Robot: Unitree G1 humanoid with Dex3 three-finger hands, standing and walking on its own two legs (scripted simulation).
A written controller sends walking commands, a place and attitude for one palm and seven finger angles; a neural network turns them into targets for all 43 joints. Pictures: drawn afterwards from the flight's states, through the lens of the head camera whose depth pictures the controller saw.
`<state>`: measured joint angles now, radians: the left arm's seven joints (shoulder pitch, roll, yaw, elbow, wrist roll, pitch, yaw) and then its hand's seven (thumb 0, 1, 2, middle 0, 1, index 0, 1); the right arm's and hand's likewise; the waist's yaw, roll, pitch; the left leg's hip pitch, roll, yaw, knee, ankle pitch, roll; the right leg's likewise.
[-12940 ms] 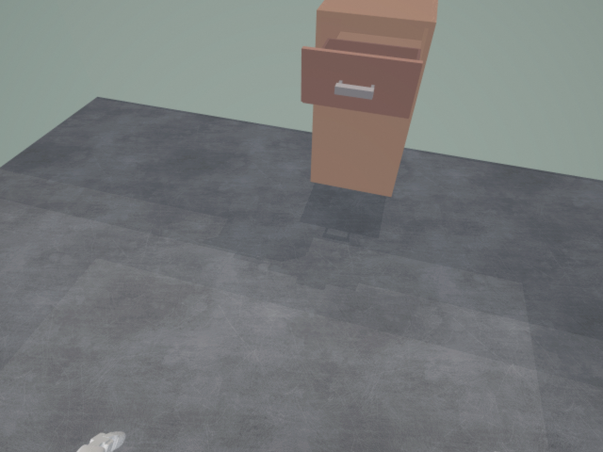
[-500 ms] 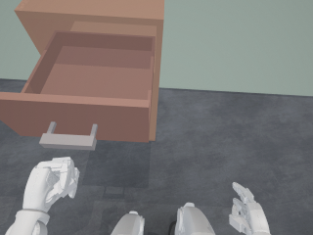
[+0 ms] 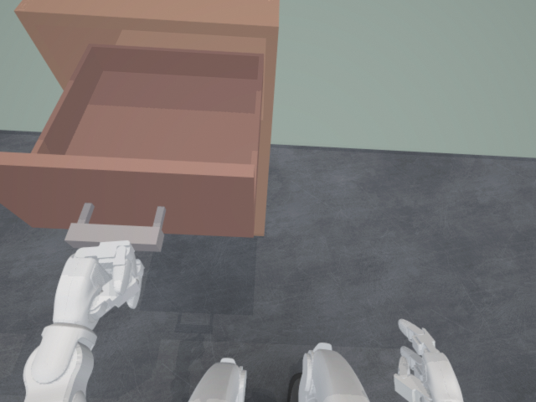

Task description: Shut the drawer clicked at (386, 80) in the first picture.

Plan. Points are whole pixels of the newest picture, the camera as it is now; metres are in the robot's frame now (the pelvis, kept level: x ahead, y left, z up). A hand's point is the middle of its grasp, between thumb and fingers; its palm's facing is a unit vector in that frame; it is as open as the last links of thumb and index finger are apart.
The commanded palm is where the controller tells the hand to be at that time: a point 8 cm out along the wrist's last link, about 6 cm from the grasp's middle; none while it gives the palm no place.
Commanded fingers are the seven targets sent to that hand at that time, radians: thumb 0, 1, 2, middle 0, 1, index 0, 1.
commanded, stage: push the drawer shut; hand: left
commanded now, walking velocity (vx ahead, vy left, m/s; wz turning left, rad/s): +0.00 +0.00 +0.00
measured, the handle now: (120, 224) +0.35 +0.23 +0.04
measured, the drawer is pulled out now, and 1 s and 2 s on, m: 0.28 0.16 0.04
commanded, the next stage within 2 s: none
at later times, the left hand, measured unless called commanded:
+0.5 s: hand (148, 242) +0.33 +0.19 +0.03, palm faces +0.00 -1.00 -0.05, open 3.5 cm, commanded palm +0.32 +0.24 +0.04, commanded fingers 0.00 0.90 0.90 -1.40 -1.60 -1.40 -1.60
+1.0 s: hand (155, 202) +0.39 +0.19 +0.03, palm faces +0.00 -1.00 -0.06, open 3.3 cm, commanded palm +0.38 +0.25 +0.04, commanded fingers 0.00 0.90 0.90 -1.40 -1.60 -1.40 -1.60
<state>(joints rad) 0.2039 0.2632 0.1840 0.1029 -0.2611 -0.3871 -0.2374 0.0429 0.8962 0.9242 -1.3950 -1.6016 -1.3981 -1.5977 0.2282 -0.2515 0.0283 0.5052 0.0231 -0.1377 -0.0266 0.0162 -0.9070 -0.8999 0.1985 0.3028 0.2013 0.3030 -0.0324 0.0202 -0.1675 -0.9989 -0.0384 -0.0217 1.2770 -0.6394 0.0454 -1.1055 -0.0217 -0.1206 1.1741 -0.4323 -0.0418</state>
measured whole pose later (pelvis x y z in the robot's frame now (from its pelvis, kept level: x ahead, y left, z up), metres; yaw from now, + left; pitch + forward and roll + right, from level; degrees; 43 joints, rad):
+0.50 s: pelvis -0.01 -0.01 +0.00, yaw +0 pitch +21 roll -2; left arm -0.09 0.28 0.21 0.38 -0.23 -0.39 -0.22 0.05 0.92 0.95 -1.40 -1.60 -1.40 -1.60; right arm 0.23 -0.26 0.03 0.55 0.02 -0.13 -0.04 0.01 -0.91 -0.90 0.20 0.30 0.20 0.30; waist -0.04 0.02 -0.16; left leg -1.00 -0.04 -0.02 1.25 -0.61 0.04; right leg -1.11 -0.02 -0.12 1.15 -0.41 -0.05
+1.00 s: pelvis -0.01 -0.01 +0.01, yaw +0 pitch +22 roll -1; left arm -0.38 0.34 0.29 0.69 -0.20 -0.45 -0.26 0.04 0.88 0.94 -1.40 -1.60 -1.40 -1.60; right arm 0.26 -0.27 0.03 0.61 0.01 -0.08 -0.04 0.01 -0.91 -0.90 0.20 0.30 0.20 0.30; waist -0.08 0.00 -0.14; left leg -1.02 -0.03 -0.01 1.23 -0.60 0.03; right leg -1.13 -0.01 -0.11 1.14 -0.40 -0.05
